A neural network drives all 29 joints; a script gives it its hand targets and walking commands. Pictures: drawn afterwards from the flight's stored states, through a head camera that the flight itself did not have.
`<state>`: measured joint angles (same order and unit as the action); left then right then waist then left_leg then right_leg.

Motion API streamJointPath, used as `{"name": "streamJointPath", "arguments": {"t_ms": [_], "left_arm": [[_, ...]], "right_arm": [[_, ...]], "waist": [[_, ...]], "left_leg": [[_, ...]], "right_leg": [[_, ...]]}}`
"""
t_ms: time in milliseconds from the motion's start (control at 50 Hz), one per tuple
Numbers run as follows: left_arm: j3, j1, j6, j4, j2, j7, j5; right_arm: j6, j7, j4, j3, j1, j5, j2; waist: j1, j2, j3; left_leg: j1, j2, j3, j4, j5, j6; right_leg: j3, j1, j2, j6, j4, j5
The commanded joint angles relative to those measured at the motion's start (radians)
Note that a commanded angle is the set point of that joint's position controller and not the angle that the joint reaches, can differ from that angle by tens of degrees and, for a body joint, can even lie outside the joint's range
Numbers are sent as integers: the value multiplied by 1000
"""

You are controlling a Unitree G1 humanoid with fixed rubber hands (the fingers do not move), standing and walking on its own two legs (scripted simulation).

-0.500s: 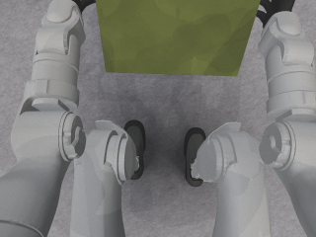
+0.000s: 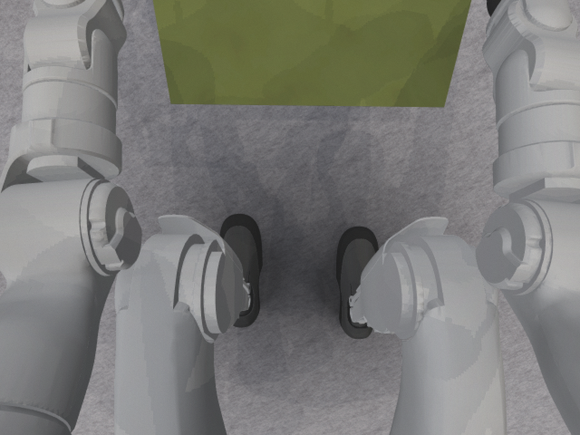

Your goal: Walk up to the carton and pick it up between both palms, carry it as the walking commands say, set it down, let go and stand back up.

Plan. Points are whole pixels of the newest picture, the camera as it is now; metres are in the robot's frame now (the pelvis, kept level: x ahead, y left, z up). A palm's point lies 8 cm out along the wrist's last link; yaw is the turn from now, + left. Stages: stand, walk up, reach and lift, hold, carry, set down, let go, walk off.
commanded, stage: set down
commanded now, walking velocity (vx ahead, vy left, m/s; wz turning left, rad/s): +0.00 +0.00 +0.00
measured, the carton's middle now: out of the picture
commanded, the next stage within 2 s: none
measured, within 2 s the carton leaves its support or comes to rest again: rests again in 1.54 s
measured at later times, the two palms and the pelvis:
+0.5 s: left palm out of the picture +0.56 +0.22 -0.14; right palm out of the picture +0.56 -0.17 -0.14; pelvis +0.01 +0.01 +0.00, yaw +0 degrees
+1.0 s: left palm out of the picture +0.57 +0.22 -0.15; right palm out of the picture +0.57 -0.17 -0.15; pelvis +0.02 +0.00 -0.01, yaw +0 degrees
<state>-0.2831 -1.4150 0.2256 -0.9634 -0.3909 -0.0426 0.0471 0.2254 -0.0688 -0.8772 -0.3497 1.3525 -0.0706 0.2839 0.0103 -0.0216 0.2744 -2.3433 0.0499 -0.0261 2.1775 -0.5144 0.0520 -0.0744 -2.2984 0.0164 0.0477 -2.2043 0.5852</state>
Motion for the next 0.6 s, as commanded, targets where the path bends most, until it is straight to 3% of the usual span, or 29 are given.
{"name": "streamJointPath", "arguments": {"t_ms": [0,580], "left_arm": [[328,-321,27,23,851,-256,62],[288,-158,64,-56,837,-256,-23]], "right_arm": [[35,269,26,382,414,-71,-868],[54,297,-80,307,256,-11,-820]], "waist": [[28,14,-952],[14,34,-811]], "left_leg": [[539,-91,24,-134,209,-12],[542,-96,36,-127,219,-15]], "right_leg": [[56,462,78,-31,184,-226],[43,333,72,-38,161,-194]]}}
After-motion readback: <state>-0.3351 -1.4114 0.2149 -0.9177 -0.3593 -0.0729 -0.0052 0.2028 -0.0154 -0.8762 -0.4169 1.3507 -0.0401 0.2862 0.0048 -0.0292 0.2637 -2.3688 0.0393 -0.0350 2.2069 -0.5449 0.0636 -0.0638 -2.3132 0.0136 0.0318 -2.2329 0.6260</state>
